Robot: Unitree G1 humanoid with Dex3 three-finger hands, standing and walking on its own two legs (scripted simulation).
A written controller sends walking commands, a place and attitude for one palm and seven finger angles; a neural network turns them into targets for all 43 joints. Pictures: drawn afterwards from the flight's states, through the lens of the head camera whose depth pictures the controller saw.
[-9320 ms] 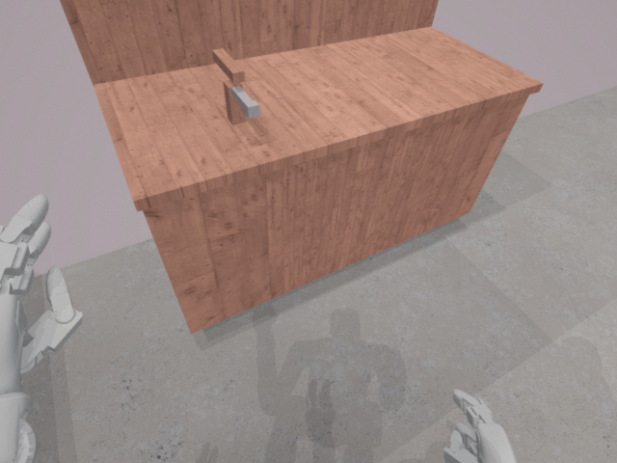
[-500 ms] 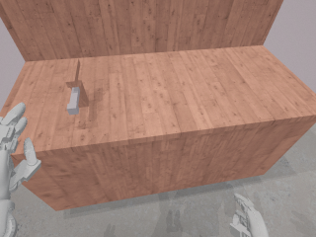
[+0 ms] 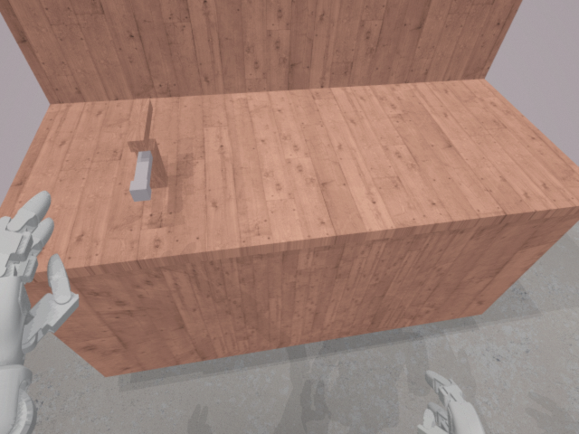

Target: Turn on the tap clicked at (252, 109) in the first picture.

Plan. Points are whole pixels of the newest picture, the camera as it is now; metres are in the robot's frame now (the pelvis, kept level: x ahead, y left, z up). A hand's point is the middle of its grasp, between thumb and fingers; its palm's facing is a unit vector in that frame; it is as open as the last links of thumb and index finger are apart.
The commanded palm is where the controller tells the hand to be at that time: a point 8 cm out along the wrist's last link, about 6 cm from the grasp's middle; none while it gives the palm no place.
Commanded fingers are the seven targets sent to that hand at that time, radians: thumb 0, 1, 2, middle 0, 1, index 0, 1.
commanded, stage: shuffle to correct the standing spot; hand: left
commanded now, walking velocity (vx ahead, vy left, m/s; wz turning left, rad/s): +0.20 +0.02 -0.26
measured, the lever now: (140, 190) +0.48 +0.31 +0.03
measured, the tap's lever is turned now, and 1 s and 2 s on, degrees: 0 0 0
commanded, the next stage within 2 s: come to a stop and stand still in 0.52 s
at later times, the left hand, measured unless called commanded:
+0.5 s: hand (151, 229) +0.31 +0.20 +0.14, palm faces +0.30 -0.89 -0.34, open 7.4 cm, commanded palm +0.25 +0.25 +0.17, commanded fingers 0.00 0.90 0.90 -0.20 -0.30 -0.20 -0.30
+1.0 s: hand (192, 178) +0.39 +0.17 +0.15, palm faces +0.23 -0.87 -0.43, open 7.4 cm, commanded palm +0.34 +0.22 +0.17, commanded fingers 0.00 0.90 0.90 -0.20 -0.30 -0.20 -0.30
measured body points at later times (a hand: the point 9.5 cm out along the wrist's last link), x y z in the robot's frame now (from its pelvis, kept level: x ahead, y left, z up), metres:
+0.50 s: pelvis +0.06 -0.01 -0.01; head +0.09 +0.00 +0.43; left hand +0.29 +0.25 +0.16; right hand +0.20 -0.27 -0.10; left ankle +0.07 +0.11 -0.71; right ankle +0.01 -0.10 -0.75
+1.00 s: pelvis +0.13 -0.02 -0.02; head +0.16 -0.04 +0.43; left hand +0.37 +0.22 +0.18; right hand +0.26 -0.26 -0.11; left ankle +0.13 +0.11 -0.73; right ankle +0.17 -0.11 -0.75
